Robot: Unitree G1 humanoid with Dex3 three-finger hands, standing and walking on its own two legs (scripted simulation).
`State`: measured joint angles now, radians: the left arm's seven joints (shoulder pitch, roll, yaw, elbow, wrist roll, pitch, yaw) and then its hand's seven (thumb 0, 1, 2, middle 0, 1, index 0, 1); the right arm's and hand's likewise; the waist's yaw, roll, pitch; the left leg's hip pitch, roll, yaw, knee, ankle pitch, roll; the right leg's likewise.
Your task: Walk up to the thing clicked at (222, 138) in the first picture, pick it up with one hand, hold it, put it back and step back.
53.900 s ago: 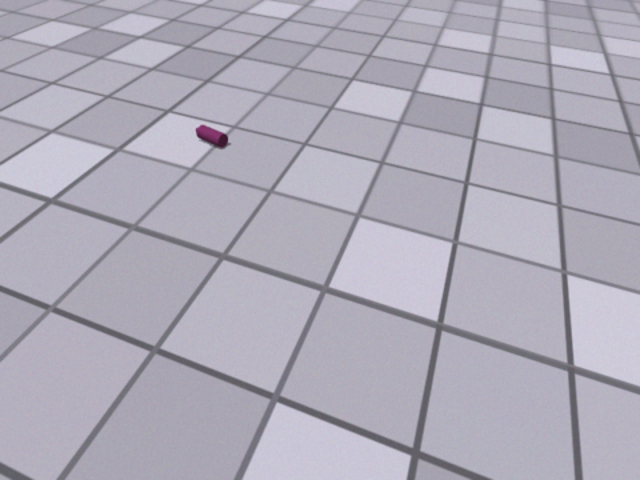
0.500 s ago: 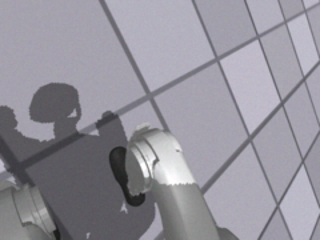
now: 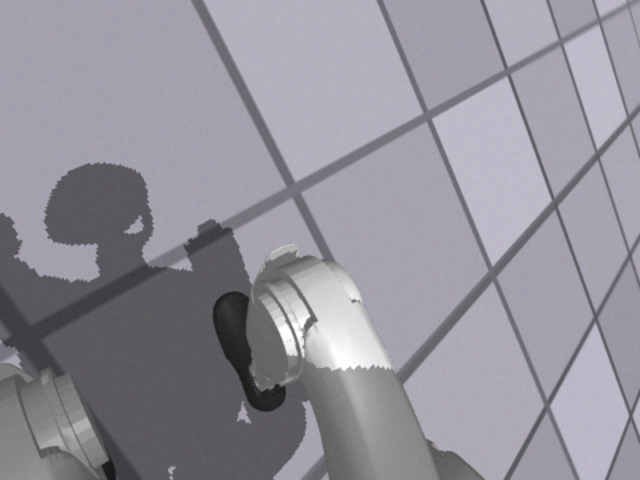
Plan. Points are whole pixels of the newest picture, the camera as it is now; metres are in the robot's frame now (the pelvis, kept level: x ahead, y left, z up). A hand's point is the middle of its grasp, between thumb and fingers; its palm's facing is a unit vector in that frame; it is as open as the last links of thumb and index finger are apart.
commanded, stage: open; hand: left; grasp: from above
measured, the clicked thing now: out of the picture +0.54 +0.27 -0.29
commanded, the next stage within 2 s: withdraw in 0.48 s
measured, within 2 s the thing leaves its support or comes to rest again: neither
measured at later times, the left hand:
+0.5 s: hand out of the picture +0.52 +0.25 -0.25, palm faces -0.47 -0.07 -0.88, open 13.2 cm
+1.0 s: hand out of the picture +0.57 +0.29 -0.11, palm faces -0.25 -0.06 -0.97, open 14.0 cm
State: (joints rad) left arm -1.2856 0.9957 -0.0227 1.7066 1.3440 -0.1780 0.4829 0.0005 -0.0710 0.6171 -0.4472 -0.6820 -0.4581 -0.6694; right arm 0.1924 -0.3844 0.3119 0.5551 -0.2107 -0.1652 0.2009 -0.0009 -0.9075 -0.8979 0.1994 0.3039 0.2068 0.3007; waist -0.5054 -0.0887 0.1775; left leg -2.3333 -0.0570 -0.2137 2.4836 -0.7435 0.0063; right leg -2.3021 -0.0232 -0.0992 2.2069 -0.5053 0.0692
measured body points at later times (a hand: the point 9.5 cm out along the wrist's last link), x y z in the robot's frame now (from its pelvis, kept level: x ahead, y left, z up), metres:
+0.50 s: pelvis +0.00 +0.00 +0.00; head +0.30 +0.12 +0.31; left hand +0.54 +0.26 -0.20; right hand +0.00 -0.25 -0.03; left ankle +0.05 +0.11 -0.29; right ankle +0.15 -0.14 -0.29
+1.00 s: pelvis +0.01 -0.01 +0.02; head +0.28 +0.09 +0.37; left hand +0.58 +0.29 -0.06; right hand +0.04 -0.26 -0.05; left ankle +0.05 +0.11 -0.29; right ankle +0.15 -0.14 -0.29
